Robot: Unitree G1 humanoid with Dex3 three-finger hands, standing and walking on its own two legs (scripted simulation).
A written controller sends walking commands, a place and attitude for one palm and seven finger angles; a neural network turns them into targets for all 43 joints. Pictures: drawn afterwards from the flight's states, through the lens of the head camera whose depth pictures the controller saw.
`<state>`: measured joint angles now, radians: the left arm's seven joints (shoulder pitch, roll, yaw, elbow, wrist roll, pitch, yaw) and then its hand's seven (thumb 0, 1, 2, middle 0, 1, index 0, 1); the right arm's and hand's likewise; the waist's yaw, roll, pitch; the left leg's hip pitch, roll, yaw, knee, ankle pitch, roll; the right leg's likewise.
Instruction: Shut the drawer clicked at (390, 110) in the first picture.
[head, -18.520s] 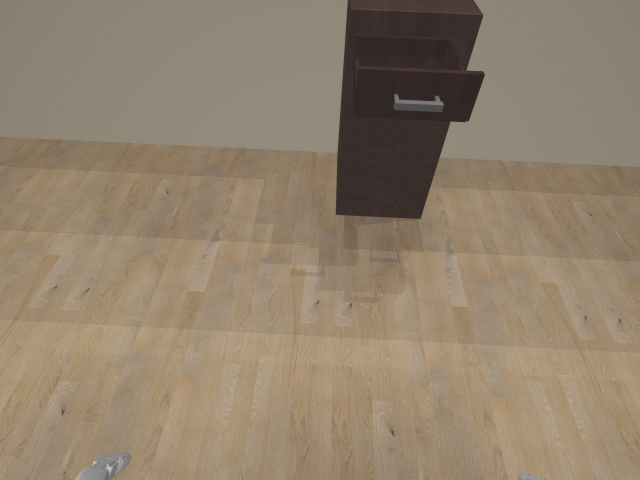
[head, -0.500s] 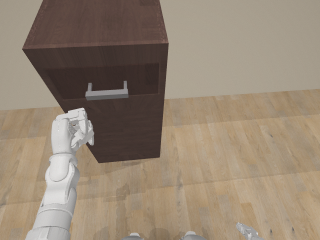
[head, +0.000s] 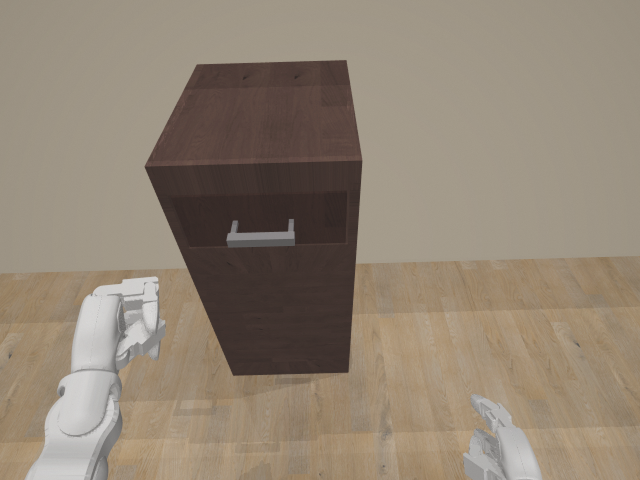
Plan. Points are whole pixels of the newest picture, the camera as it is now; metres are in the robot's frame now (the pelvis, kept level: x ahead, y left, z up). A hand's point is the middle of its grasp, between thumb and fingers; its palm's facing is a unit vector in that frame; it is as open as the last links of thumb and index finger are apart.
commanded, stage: draw the hand back to the body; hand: left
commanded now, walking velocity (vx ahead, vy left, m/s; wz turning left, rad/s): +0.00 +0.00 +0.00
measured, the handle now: (262, 232) +0.57 +0.17 -0.06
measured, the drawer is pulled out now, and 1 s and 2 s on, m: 0.00 0.00 0.00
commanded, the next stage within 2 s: step back with the hand held close in 0.54 s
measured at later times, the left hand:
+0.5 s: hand (80, 352) +0.18 +0.23 +0.17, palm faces +0.40 -0.82 -0.40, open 3.2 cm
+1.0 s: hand (94, 364) +0.18 +0.23 +0.15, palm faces +0.25 -0.84 -0.48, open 3.2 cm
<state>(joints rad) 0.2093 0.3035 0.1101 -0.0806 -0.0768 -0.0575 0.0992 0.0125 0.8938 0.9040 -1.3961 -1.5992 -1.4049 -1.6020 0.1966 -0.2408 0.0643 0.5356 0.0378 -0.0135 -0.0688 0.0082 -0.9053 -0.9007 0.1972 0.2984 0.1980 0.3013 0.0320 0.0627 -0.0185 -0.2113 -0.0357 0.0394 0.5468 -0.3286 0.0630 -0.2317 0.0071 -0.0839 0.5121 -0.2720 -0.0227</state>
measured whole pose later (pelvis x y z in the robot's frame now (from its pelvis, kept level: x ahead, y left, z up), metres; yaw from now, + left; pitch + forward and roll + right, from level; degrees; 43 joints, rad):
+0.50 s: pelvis +0.01 -0.01 +0.01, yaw +0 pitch -4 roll -1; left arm 0.55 0.33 0.29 -0.47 -0.08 -0.11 0.10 0.01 0.89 0.90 -1.40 -1.60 -1.41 -1.60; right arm 0.21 -0.24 0.03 0.60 0.02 -0.10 -0.05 0.01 -0.90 -0.90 0.20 0.30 0.20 0.30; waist 0.07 0.09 0.00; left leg -0.09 -0.03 0.03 0.45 -0.30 0.05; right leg -0.10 0.02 -0.09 0.41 -0.24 -0.03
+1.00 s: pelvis -0.01 +0.00 +0.01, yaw -1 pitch +1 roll -1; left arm 0.64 0.37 0.32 -0.53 -0.05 -0.18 0.10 0.01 0.89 0.90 -1.40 -1.60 -1.41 -1.60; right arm 0.19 -0.25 -0.02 0.56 0.01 -0.02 -0.05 0.01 -0.91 -0.90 0.20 0.30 0.20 0.30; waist -0.01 0.04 0.03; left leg -0.23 -0.04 0.05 0.47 -0.26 0.07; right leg -0.26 0.00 -0.07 0.44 -0.21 -0.01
